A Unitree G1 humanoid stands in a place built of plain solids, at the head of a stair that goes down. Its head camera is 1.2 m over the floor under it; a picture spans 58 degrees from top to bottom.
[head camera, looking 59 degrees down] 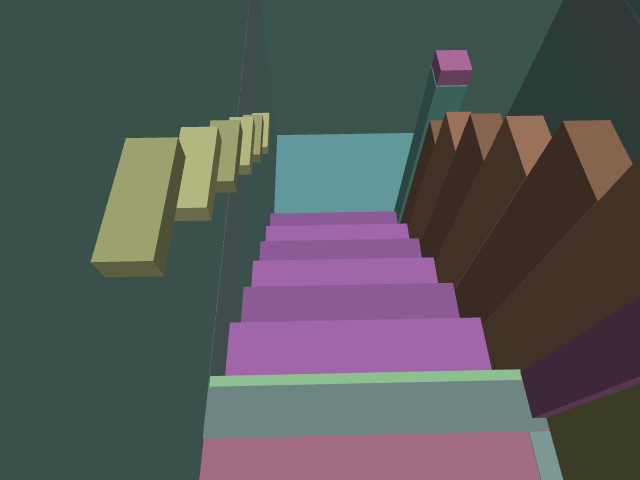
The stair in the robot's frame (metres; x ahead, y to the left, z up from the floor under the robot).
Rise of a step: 0.20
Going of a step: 0.22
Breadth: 0.85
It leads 1 degrees to the left of straight ahead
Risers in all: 7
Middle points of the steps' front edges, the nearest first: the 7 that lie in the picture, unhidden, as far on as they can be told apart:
0.30 -0.12 0.00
0.52 -0.12 -0.19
0.75 -0.12 -0.39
0.97 -0.11 -0.59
1.20 -0.11 -0.78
1.42 -0.10 -0.98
1.64 -0.10 -1.18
